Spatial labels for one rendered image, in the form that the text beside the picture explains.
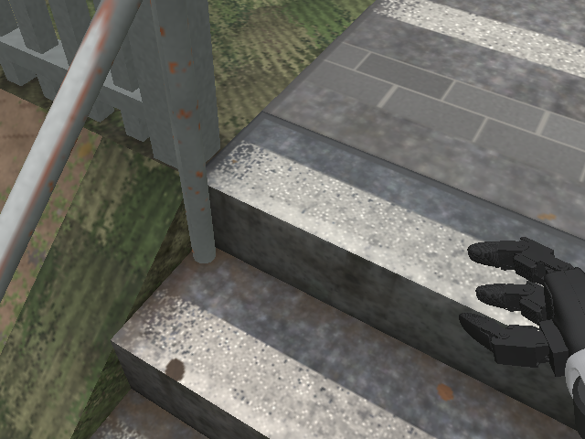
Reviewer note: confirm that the right robot hand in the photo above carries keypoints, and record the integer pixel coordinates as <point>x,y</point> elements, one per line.
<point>558,308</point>

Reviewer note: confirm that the right robot forearm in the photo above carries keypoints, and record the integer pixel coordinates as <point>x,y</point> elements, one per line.
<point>575,379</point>

